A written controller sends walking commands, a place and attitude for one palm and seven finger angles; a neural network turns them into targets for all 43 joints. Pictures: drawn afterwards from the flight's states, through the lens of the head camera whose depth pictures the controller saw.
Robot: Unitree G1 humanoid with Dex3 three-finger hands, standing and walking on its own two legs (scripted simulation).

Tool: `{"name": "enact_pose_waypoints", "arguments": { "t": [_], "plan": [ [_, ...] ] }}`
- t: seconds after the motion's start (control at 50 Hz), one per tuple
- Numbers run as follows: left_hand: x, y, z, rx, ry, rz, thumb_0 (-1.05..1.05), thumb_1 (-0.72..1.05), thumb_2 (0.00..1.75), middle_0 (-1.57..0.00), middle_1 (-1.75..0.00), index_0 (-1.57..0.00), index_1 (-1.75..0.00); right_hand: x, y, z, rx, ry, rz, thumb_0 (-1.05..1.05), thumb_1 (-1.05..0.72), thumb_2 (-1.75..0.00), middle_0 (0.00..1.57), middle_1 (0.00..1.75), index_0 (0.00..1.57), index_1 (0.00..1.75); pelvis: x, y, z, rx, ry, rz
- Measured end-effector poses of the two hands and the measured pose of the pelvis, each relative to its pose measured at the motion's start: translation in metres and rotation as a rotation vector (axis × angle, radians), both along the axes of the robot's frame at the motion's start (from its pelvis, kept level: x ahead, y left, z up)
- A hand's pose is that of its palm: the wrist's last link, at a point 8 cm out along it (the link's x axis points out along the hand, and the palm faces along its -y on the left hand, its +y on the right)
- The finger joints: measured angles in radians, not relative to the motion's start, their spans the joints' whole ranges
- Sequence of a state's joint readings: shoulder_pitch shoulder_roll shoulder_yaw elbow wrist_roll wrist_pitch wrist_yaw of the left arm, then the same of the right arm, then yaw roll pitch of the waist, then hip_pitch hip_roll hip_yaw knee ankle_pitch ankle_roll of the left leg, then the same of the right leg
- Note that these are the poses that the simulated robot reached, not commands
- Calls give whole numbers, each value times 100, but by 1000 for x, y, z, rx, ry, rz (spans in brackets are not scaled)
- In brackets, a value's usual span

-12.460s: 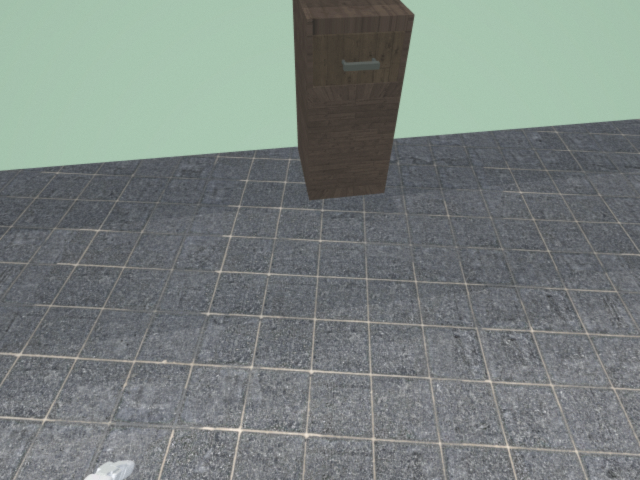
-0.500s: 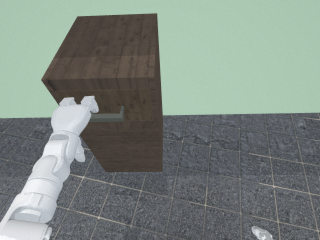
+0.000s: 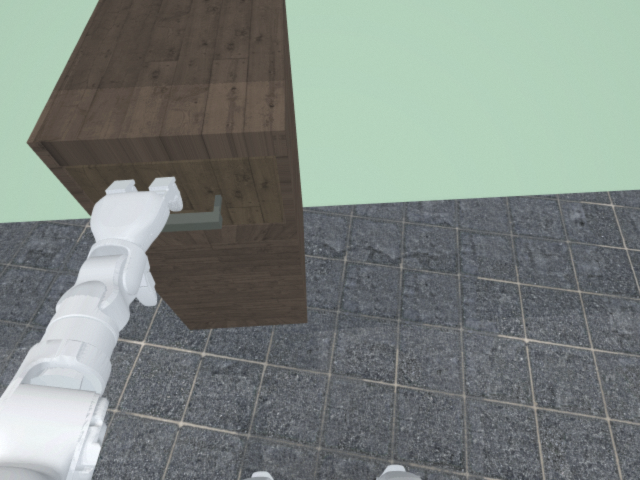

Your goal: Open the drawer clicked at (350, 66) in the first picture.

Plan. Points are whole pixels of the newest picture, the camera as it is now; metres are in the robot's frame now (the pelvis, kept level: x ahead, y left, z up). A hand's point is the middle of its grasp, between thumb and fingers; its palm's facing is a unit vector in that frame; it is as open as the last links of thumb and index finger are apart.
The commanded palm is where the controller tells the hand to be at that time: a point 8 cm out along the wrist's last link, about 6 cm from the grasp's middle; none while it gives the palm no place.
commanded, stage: move the hooked fingers above the handle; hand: left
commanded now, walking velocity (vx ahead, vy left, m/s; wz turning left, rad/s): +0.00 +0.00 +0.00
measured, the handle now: (184, 212) +0.54 +0.25 -0.08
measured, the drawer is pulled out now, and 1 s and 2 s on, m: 0.00 0.00 0.00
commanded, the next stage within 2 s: none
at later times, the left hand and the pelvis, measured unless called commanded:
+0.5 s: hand (176, 220) +0.48 +0.23 -0.02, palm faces -0.08 -0.06 -1.00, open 13.8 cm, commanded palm +0.47 +0.25 +0.03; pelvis -0.01 +0.02 -0.03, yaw +0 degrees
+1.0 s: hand (174, 214) +0.48 +0.23 -0.01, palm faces -0.02 -0.05 -1.00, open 13.8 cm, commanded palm +0.47 +0.24 +0.03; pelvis -0.02 +0.01 -0.03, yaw +1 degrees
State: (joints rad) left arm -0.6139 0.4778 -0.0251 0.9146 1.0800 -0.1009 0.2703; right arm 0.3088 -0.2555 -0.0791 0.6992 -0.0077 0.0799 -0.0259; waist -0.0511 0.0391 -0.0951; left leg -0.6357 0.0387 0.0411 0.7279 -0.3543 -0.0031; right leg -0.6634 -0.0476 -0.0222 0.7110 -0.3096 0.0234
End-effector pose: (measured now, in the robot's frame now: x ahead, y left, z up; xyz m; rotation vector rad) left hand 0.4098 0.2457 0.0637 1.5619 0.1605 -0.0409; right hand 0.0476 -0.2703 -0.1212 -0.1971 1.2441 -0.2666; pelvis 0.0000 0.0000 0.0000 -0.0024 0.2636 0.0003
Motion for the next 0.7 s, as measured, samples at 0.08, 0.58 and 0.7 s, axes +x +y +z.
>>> {"name": "enact_pose_waypoints", "arguments": {
  "t": [0.08,0.58,0.7],
  "plan": [
    [9,-13,-2,-44,-42,-85,0,-49,30,-32,-121,-32,-120,-5,0,-1,-21,19,-3,1,-91,-89,20,30,20,30,0,3,-5,-4,19,3],
    [68,-15,-24,-76,-162,-96,0,-49,30,-34,-122,-32,-120,-73,13,-20,-46,196,-66,1,-91,-89,20,30,20,30,-8,19,-36,-33,149,-8],
    [53,4,-38,22,-101,51,0,-48,30,-37,-125,-32,-120,-79,22,-30,22,214,-80,1,-91,-89,20,30,20,30,-13,21,-35,-23,140,-31]
  ]
}}
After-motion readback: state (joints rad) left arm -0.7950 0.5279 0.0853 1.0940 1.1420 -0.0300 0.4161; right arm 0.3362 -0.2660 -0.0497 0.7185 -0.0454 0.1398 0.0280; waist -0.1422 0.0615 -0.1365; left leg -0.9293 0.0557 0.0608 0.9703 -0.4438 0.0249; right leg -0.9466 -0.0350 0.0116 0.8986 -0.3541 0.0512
